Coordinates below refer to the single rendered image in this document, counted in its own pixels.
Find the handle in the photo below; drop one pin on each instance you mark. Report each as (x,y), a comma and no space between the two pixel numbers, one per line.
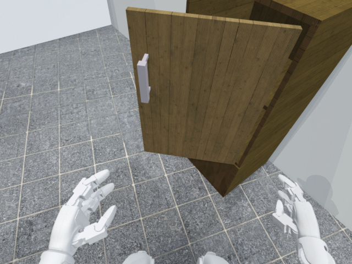
(143,79)

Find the robot left forearm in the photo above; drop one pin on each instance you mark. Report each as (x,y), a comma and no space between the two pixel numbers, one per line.
(56,257)

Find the robot left hand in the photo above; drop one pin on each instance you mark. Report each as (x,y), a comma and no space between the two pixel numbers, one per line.
(75,215)

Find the robot right forearm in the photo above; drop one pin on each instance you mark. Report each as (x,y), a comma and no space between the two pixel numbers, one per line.
(312,250)

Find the robot right hand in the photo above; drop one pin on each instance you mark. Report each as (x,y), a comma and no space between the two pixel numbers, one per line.
(303,222)

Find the cupboard door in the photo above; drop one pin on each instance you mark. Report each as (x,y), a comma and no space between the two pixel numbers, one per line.
(210,78)

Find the left robot thigh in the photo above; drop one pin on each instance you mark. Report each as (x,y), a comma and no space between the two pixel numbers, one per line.
(139,258)

